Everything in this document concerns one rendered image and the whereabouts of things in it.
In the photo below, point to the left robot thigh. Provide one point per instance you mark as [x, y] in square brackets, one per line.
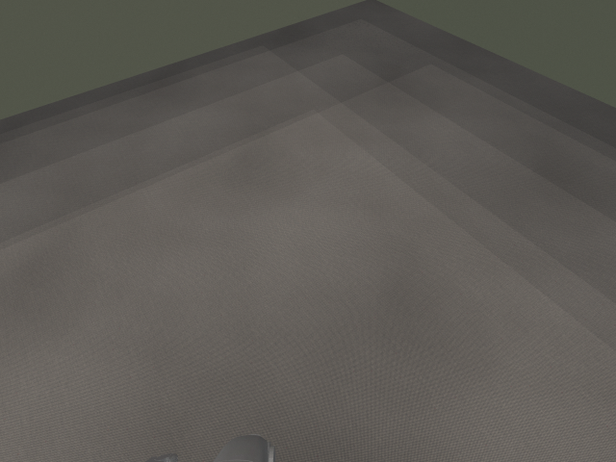
[247, 448]

